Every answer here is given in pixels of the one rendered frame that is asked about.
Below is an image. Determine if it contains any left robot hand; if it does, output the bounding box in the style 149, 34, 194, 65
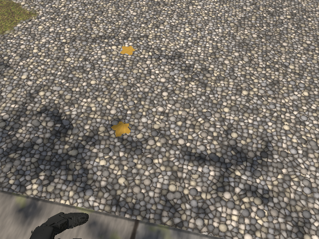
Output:
30, 212, 89, 239

